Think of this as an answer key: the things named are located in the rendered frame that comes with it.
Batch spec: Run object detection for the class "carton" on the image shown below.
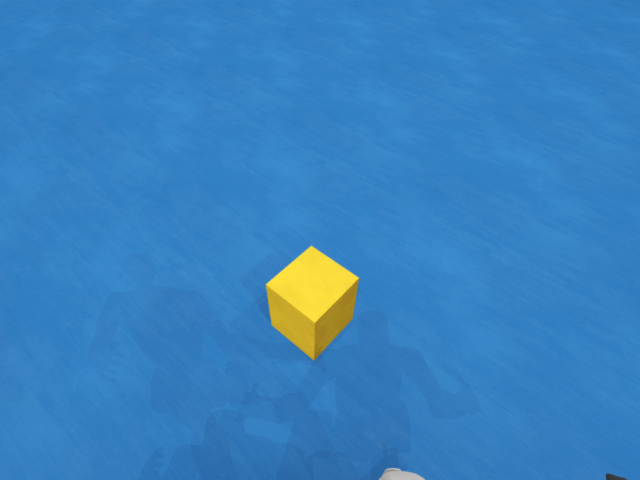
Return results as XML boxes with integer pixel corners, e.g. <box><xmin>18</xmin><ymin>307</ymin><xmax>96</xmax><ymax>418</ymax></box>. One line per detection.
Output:
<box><xmin>266</xmin><ymin>246</ymin><xmax>359</xmax><ymax>360</ymax></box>

